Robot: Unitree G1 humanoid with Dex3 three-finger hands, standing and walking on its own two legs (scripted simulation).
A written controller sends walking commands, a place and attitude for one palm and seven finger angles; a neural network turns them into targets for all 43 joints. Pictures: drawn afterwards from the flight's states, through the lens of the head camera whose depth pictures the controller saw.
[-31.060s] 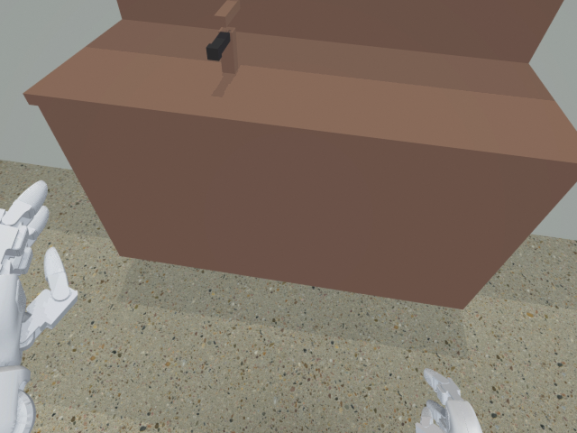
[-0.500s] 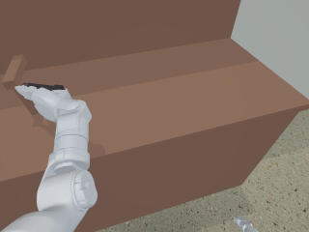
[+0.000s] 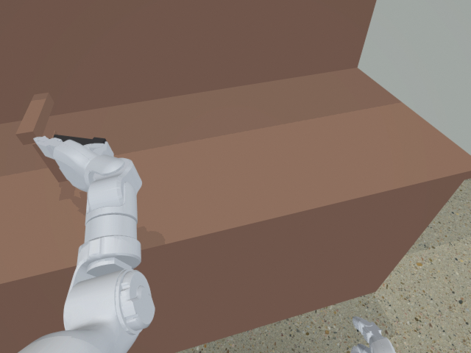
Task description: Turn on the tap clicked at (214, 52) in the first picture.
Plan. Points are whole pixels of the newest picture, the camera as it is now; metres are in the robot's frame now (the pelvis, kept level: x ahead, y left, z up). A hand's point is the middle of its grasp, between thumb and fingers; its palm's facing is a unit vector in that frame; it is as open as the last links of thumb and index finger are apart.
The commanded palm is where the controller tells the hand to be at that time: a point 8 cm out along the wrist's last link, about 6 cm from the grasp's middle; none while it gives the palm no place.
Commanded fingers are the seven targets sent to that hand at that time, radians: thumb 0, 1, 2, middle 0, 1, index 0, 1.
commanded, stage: lift the hand up off the lever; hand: left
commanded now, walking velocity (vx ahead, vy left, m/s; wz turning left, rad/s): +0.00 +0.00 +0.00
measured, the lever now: (98, 148) +0.45 +0.28 +0.13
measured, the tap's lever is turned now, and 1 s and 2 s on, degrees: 63 63 63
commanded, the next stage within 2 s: draw the hand back beside the body in 0.14 s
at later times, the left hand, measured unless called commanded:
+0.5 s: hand (90, 155) +0.38 +0.25 +0.18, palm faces +0.67 -0.74 +0.05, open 8.4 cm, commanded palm +0.33 +0.28 +0.21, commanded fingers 0.00 0.90 0.90 -0.16 -0.19 -0.16 -0.19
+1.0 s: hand (48, 195) +0.29 +0.28 +0.18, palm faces +0.32 -0.92 -0.21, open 7.6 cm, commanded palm +0.25 +0.31 +0.20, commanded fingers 0.00 0.90 0.90 -0.19 -0.27 -0.19 -0.27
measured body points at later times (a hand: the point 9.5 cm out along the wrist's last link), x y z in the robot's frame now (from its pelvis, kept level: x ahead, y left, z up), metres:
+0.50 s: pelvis -0.01 +0.01 +0.01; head -0.04 -0.02 +0.46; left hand +0.34 +0.29 +0.18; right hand +0.16 -0.23 -0.09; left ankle +0.03 +0.16 -0.72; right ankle +0.02 -0.05 -0.72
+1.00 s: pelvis +0.01 +0.05 +0.02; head -0.01 +0.04 +0.47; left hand +0.27 +0.32 +0.19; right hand +0.19 -0.16 -0.06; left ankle +0.03 +0.16 -0.72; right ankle +0.02 -0.05 -0.72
